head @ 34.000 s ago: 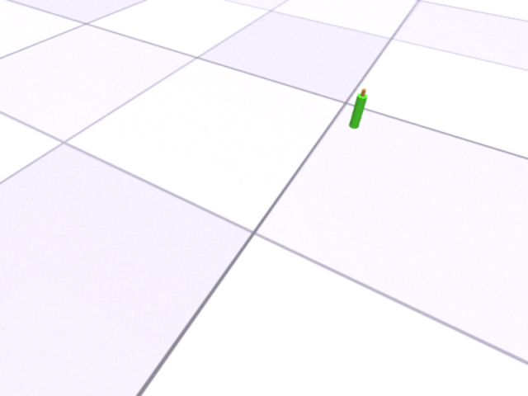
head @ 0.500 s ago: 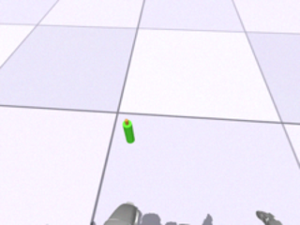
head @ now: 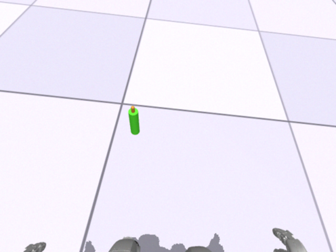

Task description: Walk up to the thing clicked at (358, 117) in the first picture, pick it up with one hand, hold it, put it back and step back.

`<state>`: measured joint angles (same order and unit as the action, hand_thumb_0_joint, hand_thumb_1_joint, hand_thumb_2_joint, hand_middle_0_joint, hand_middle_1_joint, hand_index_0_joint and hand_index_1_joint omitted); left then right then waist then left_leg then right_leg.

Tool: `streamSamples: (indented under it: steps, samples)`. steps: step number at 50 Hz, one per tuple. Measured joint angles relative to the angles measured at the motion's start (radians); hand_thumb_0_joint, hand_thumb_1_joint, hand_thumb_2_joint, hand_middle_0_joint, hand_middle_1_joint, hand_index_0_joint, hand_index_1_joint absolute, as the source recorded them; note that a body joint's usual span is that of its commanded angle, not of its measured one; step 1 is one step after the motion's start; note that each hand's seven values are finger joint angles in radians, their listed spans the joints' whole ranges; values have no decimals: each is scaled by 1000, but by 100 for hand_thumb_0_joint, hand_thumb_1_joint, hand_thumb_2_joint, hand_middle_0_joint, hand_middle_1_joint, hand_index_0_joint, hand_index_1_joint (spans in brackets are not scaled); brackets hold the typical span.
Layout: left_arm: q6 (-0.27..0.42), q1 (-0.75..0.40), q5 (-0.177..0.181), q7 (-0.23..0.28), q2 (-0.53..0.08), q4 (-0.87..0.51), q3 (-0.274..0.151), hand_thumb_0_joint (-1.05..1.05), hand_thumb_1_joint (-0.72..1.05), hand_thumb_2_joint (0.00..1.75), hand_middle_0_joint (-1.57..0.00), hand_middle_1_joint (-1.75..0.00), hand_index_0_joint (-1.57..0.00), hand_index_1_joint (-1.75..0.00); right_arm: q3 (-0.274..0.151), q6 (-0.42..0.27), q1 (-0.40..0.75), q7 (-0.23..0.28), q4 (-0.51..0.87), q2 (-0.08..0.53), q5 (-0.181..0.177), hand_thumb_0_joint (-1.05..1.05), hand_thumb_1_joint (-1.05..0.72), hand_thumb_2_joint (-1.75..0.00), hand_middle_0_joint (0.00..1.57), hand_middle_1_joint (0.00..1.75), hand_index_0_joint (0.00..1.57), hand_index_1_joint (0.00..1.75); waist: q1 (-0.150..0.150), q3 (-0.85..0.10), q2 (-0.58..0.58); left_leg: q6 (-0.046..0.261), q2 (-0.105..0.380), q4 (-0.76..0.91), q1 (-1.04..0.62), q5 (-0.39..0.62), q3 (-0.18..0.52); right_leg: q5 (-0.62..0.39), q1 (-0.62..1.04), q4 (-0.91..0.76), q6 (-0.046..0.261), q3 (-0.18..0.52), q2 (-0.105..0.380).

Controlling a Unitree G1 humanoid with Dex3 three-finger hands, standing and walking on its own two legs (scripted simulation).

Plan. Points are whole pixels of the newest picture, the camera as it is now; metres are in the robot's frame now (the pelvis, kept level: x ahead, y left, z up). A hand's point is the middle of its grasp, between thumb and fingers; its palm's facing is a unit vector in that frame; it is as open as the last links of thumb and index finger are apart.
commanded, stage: step back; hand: left
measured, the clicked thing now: (134, 119) +0.91 +0.20 -0.62
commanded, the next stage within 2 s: stand in 1.26 s
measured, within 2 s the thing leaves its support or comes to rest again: neither
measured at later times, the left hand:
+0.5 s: hand out of the picture -0.06 +0.27 -0.14, palm faces +0.09 -0.91 -0.40, open 7.4 cm
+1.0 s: hand out of the picture -0.03 +0.27 -0.15, palm faces +0.09 -0.93 -0.36, open 7.4 cm
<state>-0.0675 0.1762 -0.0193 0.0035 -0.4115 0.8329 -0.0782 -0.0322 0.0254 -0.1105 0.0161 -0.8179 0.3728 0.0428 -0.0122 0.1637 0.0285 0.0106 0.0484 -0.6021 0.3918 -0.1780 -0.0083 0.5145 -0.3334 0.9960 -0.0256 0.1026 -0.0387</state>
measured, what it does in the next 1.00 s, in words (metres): steps on the spot: right foot, then left foot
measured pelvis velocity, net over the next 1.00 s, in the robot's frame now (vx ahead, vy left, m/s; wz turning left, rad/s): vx -0.08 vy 0.00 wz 0.08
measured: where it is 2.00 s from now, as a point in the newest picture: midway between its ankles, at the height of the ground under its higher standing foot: outside the picture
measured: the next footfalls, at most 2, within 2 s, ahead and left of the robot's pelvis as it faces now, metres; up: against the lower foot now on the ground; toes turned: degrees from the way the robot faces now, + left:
right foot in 0.06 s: -0.03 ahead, -0.14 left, +0.00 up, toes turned +4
left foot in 0.38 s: -0.03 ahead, +0.12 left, +0.00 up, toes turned +5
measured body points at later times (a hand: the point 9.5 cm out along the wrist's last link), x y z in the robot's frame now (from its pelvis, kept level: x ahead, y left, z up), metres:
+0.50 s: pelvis -0.11 -0.02 +0.00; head -0.10 -0.02 +0.45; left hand -0.07 +0.31 -0.11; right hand -0.04 -0.32 -0.12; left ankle -0.11 +0.10 -0.72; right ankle -0.09 -0.15 -0.70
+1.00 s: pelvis -0.08 +0.00 +0.01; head -0.06 +0.01 +0.45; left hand -0.04 +0.32 -0.13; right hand +0.04 -0.30 -0.11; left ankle -0.07 +0.11 -0.72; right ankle -0.07 -0.14 -0.72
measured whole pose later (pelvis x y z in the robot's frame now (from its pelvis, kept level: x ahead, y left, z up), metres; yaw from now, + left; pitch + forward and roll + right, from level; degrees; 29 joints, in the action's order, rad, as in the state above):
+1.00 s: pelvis -0.08 +0.00 +0.01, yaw +4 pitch -2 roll +0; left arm 0.01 0.17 -0.01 0.00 -0.39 1.04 -0.04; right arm -0.03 -0.03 -0.14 -0.01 -1.02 0.34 0.03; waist -0.02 0.07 0.04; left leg 0.01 0.00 -0.58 0.26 -0.29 -0.01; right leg 0.36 -0.23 0.59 0.01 0.01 0.03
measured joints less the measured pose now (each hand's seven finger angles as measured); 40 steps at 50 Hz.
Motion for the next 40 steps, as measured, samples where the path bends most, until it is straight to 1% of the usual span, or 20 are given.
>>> streamSamples:
  steps: [3, 4, 5, 7, 8, 10, 12, 15, 18, 20, 21, 23, 25, 28, 30, 31, 33, 36, 38, 40]
  samples:
    - [13, 22, 0, -7, 0, 27, 2, 0, 90, 90, -21, -30, -20, -30, -1, 12, 23, -4, 14, 23, -5, 0, -89, -90, 21, 30, 20, 30, -9, -10, -15, -23, 23, -32, 57, 22, -8, -70, 117, -295, 23, -46, 37]
    - [20, 25, -5, -7, 10, 42, 0, 0, 90, 90, -21, -30, -20, -30, -5, 17, 32, -5, 11, 36, -8, 0, -89, -90, 21, 30, 20, 30, -9, -8, -42, -26, 41, -55, 78, 23, 4, -80, 130, -337, 20, -60, 23]
    - [23, 30, -13, -8, 23, 53, 0, 0, 90, 90, -21, -30, -20, -30, -11, 22, 36, -3, 5, 45, -11, 0, -90, -90, 21, 30, 20, 30, -1, -3, -68, -19, 38, -88, 97, -32, 40, -87, 124, -328, 20, -77, 9]
    - [21, 54, -22, -13, 31, 57, 7, 0, 90, 90, -21, -30, -20, -30, -21, 36, 16, 7, -13, 40, -16, 0, -90, -90, 20, 30, 20, 30, -18, -24, -53, -23, -39, -225, 137, -221, 100, -93, 88, -292, 28, -67, 30]
    - [22, 67, -23, -11, 35, 59, 10, 0, 90, 90, -21, -30, -20, -30, -21, 39, 3, 8, -23, 40, -20, 0, -90, -90, 20, 30, 20, 30, -27, -32, -42, -25, -78, -310, 152, -256, 121, -103, 79, -292, 31, -58, 44]
    - [24, 80, -27, -6, 45, 67, 15, 0, 90, 90, -21, -30, -20, -30, -22, 35, -24, 8, -36, 47, -25, 1, -90, -90, 20, 30, 20, 30, -26, -45, -42, -24, -129, -437, 161, -265, 144, -129, 72, -311, 29, -61, 62]
    - [32, 82, -30, -3, 50, 67, 14, 0, 90, 90, -21, -30, -20, -30, -23, 27, -54, 4, -50, 52, -26, 1, -90, -90, 20, 30, 20, 30, -23, -53, -48, -29, -141, -487, 137, -261, 136, -148, 62, -322, 28, -72, 73]
    - [49, 73, -36, -3, 42, 56, 11, 0, 90, 90, -21, -30, -20, -30, -25, 25, -98, -7, -80, 51, -17, 1, -90, -90, 20, 30, 20, 30, -18, -64, -55, -36, -112, -403, 46, -283, 99, -159, 46, -319, 30, -100, 82]
    - [60, 55, -32, -5, 24, 47, 8, 0, 89, 90, -21, -30, -20, -30, -26, 18, -128, -21, -122, 40, -9, 1, -90, -90, 20, 30, 20, 30, -13, -77, -49, -28, -73, -161, -87, -314, 55, -154, 26, -294, 27, -132, 96]
    - [57, 40, -26, -5, 5, 52, 7, 0, 90, 90, -21, -30, -20, -30, -29, 4, -127, -23, -153, 15, -5, 1, -90, -90, 20, 30, 20, 30, -15, -65, -6, -15, -96, -29, -152, -178, 30, -142, 14, -256, 21, -120, 130]
    - [53, 38, -20, -4, 2, 62, 7, 0, 90, 90, -21, -30, -20, -30, -27, -3, -127, -24, -162, 3, -2, 1, -90, -90, 20, 30, 20, 30, -19, -67, 12, -9, -106, -19, -159, -157, 19, -117, 10, -242, 27, -98, 131]
    - [46, 38, -12, -6, 3, 93, 8, 0, 90, 90, -21, -30, -20, -30, -20, -15, -135, -31, -168, -12, -1, 1, -90, -90, 20, 30, 20, 30, -4, -91, 9, 11, -99, -15, -154, -155, 25, -39, -7, -191, 36, -80, 100]
    - [48, 41, -3, -13, 0, 112, 8, 0, 90, 90, -21, -30, -20, -30, -10, -25, -134, -33, -171, -25, 2, 1, -90, -90, 20, 30, 20, 30, 4, -101, 8, 15, -86, 7, -163, -144, 28, -34, -7, -170, 43, -81, 81]
    - [67, 49, -2, -21, 2, 132, 5, 0, 90, 90, -21, -30, -20, -30, -3, -32, -124, -38, -170, -32, 2, 1, -90, -90, 21, 30, 20, 30, 9, -113, 0, -2, -63, 14, -163, -137, 30, -81, 48, -305, 47, -105, 69]
    - [80, 47, -9, -18, 16, 148, 3, 0, 90, 90, -21, -30, -20, -30, -3, -25, -113, -38, -170, -26, -4, 1, -90, -90, 21, 30, 20, 30, 9, -109, -29, -18, -35, -22, -155, -156, 43, -207, 91, -399, 41, -123, 43]
    - [86, 46, -14, -16, 24, 153, 5, 0, 90, 90, -21, -30, -20, -30, -4, -20, -112, -35, -170, -22, -8, 1, -90, -90, 21, 30, 20, 30, 9, -112, -45, -13, -30, -51, -144, -189, 63, -223, 97, -408, 40, -135, 31]
    - [94, 46, -21, -17, 35, 155, 10, 0, 90, 90, -21, -30, -20, -30, -7, -14, -108, -29, -175, -20, -10, 1, -90, -90, 21, 30, 20, 30, -1, -122, -45, -7, -54, -144, -103, -279, 82, -211, 94, -404, 48, -140, 35]
    - [106, 43, -21, -15, 55, 154, 17, 0, 90, 90, -21, -30, -20, -30, -14, -22, -102, -29, -178, 0, -13, 1, -90, -90, 20, 30, 20, 30, -14, -114, -48, -3, -67, -211, -61, -291, 78, -213, 109, -426, 45, -145, 52]
    - [108, 41, -21, -17, 60, 157, 22, 0, 90, 90, -21, -30, -20, -30, -19, -31, -99, -31, -180, 12, -13, 1, -90, -90, 20, 30, 20, 30, -18, -110, -48, -5, -55, -166, -59, -280, 61, -213, 115, -434, 33, -148, 64]
    - [103, 35, -18, -19, 57, 162, 27, 0, 90, 90, -21, -30, -20, -30, -24, -40, -96, -32, -183, 19, -13, 1, -90, -90, 20, 30, 20, 30, -17, -106, -42, -7, -45, -53, -88, -225, 40, -200, 114, -420, 19, -153, 78]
